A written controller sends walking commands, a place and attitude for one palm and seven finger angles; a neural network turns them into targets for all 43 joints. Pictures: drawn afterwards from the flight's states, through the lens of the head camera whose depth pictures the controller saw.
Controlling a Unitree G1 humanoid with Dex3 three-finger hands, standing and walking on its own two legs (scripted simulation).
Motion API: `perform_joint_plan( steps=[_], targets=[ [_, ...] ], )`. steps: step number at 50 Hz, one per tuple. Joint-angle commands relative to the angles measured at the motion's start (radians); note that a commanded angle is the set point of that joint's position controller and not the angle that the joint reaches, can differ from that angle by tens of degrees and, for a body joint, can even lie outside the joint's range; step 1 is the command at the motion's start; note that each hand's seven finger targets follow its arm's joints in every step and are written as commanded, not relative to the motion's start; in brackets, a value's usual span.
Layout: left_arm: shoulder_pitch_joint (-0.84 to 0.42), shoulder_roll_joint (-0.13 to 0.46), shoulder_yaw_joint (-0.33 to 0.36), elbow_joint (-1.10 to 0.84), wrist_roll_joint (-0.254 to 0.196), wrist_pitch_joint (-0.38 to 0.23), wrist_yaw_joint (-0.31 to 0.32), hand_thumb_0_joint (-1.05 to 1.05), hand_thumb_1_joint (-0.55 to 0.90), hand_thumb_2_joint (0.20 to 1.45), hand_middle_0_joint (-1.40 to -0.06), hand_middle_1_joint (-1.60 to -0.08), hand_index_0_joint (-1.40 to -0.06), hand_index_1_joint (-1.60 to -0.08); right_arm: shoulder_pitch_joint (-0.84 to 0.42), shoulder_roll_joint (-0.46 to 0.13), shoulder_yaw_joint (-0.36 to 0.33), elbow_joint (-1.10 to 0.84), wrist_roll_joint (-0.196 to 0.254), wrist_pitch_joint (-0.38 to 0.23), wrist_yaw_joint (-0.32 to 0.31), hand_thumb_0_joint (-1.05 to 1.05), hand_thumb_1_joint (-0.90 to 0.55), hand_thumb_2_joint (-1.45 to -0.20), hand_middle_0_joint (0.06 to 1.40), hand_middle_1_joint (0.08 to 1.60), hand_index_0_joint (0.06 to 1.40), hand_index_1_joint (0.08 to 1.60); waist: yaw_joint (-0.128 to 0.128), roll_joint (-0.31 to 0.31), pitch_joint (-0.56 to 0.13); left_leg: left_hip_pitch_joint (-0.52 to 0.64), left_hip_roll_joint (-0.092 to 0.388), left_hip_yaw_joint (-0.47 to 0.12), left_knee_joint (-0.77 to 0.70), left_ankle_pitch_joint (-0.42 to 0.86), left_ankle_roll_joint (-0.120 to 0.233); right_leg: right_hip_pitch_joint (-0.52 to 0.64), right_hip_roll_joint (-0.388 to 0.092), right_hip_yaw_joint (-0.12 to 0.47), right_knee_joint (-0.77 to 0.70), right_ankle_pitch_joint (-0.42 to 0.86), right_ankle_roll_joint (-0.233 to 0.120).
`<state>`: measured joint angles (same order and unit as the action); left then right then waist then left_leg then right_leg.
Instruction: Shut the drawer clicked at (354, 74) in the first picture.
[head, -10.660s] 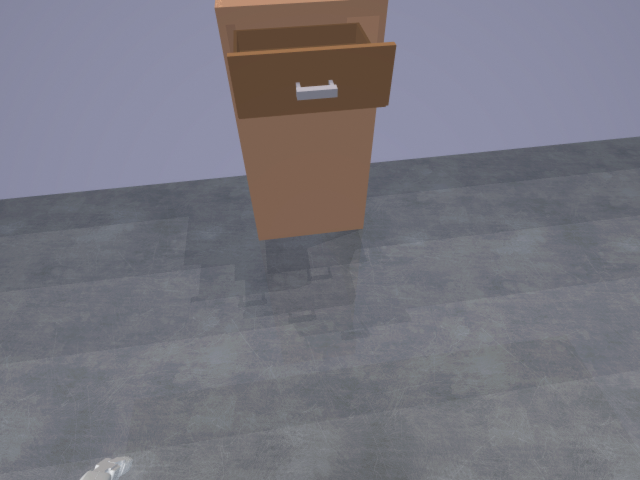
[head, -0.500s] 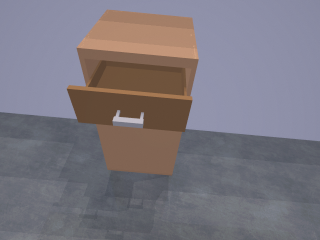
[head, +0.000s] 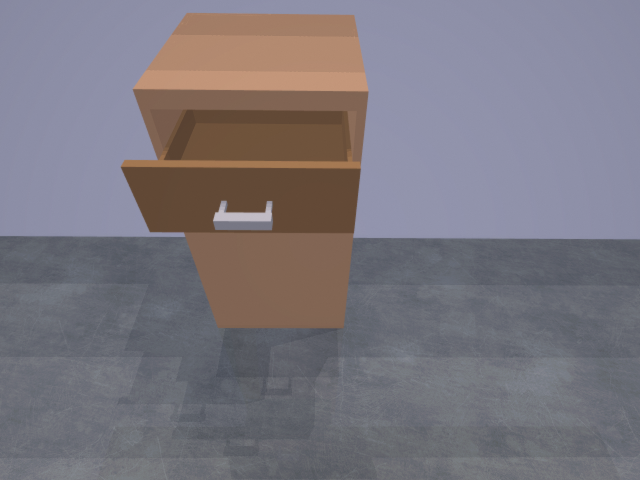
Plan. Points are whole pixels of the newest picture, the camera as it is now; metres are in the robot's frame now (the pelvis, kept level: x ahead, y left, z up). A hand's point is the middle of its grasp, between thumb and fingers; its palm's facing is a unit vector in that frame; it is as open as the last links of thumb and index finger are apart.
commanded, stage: come to a stop and stand still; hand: left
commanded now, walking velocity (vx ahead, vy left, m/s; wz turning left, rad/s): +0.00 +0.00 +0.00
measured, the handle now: (245, 213) +0.55 +0.16 +0.00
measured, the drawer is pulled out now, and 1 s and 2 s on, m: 0.19 0.19 0.19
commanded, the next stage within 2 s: look again from close up in 0.28 s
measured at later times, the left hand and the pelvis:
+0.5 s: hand out of the picture -0.03 +0.15 -0.18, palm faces +0.04 -0.99 -0.16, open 7.4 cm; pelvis +0.00 +0.00 -0.01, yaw +1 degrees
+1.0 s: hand out of the picture +0.04 +0.19 -0.18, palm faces +0.01 -0.98 -0.19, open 7.3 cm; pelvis +0.03 +0.02 +0.00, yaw +0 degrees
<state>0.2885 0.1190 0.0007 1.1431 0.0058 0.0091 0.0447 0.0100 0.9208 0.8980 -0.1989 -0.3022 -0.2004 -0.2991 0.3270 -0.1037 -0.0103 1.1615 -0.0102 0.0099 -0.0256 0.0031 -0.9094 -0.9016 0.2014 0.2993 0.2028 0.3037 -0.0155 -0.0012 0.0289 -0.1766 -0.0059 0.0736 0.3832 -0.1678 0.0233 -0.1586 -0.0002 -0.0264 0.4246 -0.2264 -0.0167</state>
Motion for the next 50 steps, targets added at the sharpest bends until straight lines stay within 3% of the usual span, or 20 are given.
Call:
perform_joint_plan(
  steps=[1,5,14,18,19,20,21,22,23,28,31,38,49,50],
  targets=[
    [0.080,0.087,0.015,-0.023,0.004,-0.011,0.001,0.000,0.900,0.900,-0.200,-0.300,-0.200,-0.300,0.075,-0.085,-0.013,-0.019,-0.003,-0.008,-0.008,0.000,-0.900,-0.900,0.200,0.300,0.200,0.300,0.013,0.000,0.121,-0.063,0.093,-0.142,-0.117,-0.207,0.003,-0.137,-0.092,0.111,-0.135,-0.171,-0.007],
    [0.092,0.081,0.018,-0.027,0.005,-0.012,0.000,0.000,0.900,0.900,-0.200,-0.300,-0.200,-0.300,0.085,-0.078,-0.015,-0.021,-0.004,-0.009,-0.008,0.000,-0.900,-0.900,0.200,0.300,0.200,0.300,0.013,-0.005,0.107,-0.061,0.091,-0.142,-0.105,-0.209,0.003,-0.157,-0.092,0.116,-0.138,-0.197,-0.006],
    [0.113,0.064,0.015,-0.019,0.004,-0.021,0.000,0.000,0.900,0.900,-0.200,-0.300,-0.200,-0.300,0.091,-0.070,-0.011,-0.024,-0.002,-0.017,-0.012,0.000,-0.900,-0.900,0.200,0.300,0.200,0.300,0.011,0.015,0.073,-0.039,0.097,-0.144,-0.093,-0.140,0.003,-0.139,-0.094,0.112,-0.127,-0.115,-0.012],
    [0.121,0.058,0.011,-0.012,0.003,-0.026,0.001,0.000,0.900,0.900,-0.200,-0.300,-0.200,-0.300,0.089,-0.068,-0.009,-0.026,0.000,-0.020,-0.013,0.000,-0.900,-0.900,0.200,0.300,0.200,0.300,0.010,-0.003,0.065,-0.018,0.100,-0.137,-0.083,-0.090,0.002,-0.133,-0.097,0.110,-0.126,-0.075,-0.013],
    [0.179,0.097,0.000,0.000,0.026,-0.057,0.030,0.000,0.900,0.900,-0.200,-0.300,-0.200,-0.300,-0.058,-0.123,-0.003,-0.099,-0.001,-0.040,0.004,0.000,-0.900,-0.900,0.200,0.300,0.200,0.300,0.064,0.009,0.080,-0.098,0.108,-0.083,0.147,-0.010,-0.029,-0.108,-0.139,0.137,-0.112,0.181,-0.012],
    [0.110,0.143,0.009,-0.053,0.014,-0.061,0.021,0.000,0.900,0.900,-0.200,-0.300,-0.200,-0.300,0.019,-0.079,-0.004,-0.127,-0.001,-0.025,0.011,0.000,-0.900,-0.900,0.200,0.300,0.200,0.300,-0.019,0.003,0.001,-0.071,0.060,-0.087,0.148,-0.154,-0.027,-0.145,-0.186,0.200,-0.160,-0.172,-0.050],
    [0.075,0.138,0.016,-0.077,0.014,-0.059,0.013,0.000,0.900,0.900,-0.200,-0.300,-0.200,-0.300,0.055,-0.079,-0.007,-0.111,-0.010,-0.023,0.014,0.000,-0.900,-0.900,0.200,0.300,0.200,0.300,-0.029,0.026,0.013,-0.054,0.052,-0.084,0.142,-0.139,-0.017,-0.199,-0.171,0.190,-0.147,-0.300,-0.067],
    [0.066,0.145,0.015,-0.081,0.013,-0.062,0.011,0.000,0.900,0.900,-0.200,-0.300,-0.200,-0.300,0.079,-0.083,-0.003,-0.109,-0.013,-0.023,0.017,0.000,-0.900,-0.900,0.200,0.300,0.200,0.300,-0.035,0.048,-0.020,-0.033,0.058,-0.081,0.141,-0.110,-0.010,-0.203,-0.152,0.155,-0.115,-0.266,-0.068],
    [0.069,0.124,0.011,-0.084,0.010,-0.063,0.008,0.000,0.900,0.900,-0.200,-0.300,-0.200,-0.300,0.087,-0.077,0.000,-0.113,-0.012,-0.026,0.018,0.000,-0.900,-0.900,0.200,0.300,0.200,0.300,-0.033,0.051,-0.011,-0.049,0.063,-0.094,0.118,-0.104,-0.005,-0.197,-0.132,0.134,-0.092,-0.243,-0.065],
    [0.091,0.087,0.001,-0.085,0.010,-0.052,0.000,0.000,0.900,0.900,-0.200,-0.300,-0.200,-0.300,0.059,-0.107,0.007,-0.131,-0.008,-0.038,0.010,0.000,-0.900,-0.900,0.200,0.300,0.200,0.300,0.001,0.003,0.084,-0.157,0.094,-0.155,0.004,-0.137,0.024,-0.146,-0.077,0.092,-0.018,-0.136,-0.044],
    [0.096,0.087,-0.001,-0.084,0.007,-0.050,0.000,0.000,0.900,0.900,-0.200,-0.300,-0.200,-0.300,0.056,-0.120,0.011,-0.128,-0.006,-0.045,0.007,0.000,-0.900,-0.900,0.200,0.300,0.200,0.300,0.008,-0.034,0.088,-0.144,0.097,-0.152,-0.013,-0.079,0.028,-0.115,-0.078,0.086,-0.011,-0.060,-0.037],
    [0.089,0.110,0.005,-0.091,0.004,-0.046,0.001,0.000,0.900,0.900,-0.200,-0.300,-0.200,-0.300,0.041,-0.138,0.015,-0.104,-0.005,-0.058,-0.001,0.000,-0.900,-0.900,0.200,0.300,0.200,0.300,0.020,-0.007,0.003,-0.051,0.104,-0.129,0.003,0.128,0.030,-0.032,-0.090,0.076,0.010,0.113,-0.023],
    [0.067,0.127,0.003,-0.081,0.004,-0.037,-0.002,0.000,0.900,0.900,-0.200,-0.300,-0.200,-0.300,0.006,-0.143,0.015,-0.075,-0.002,-0.050,-0.004,0.000,-0.900,-0.900,0.200,0.300,0.200,0.300,0.017,0.013,0.015,-0.015,0.106,-0.118,-0.011,0.139,0.025,-0.020,-0.097,0.076,-0.016,0.134,-0.017],
    [0.074,0.123,0.003,-0.074,0.005,-0.035,-0.003,0.000,0.900,0.900,-0.200,-0.300,-0.200,-0.300,0.010,-0.144,0.016,-0.068,-0.004,-0.049,-0.004,0.000,-0.900,-0.900,0.200,0.300,0.200,0.300,0.017,0.017,-0.001,-0.003,0.107,-0.119,-0.012,0.091,0.027,-0.015,-0.093,0.070,-0.011,0.085,-0.018]
  ],
)
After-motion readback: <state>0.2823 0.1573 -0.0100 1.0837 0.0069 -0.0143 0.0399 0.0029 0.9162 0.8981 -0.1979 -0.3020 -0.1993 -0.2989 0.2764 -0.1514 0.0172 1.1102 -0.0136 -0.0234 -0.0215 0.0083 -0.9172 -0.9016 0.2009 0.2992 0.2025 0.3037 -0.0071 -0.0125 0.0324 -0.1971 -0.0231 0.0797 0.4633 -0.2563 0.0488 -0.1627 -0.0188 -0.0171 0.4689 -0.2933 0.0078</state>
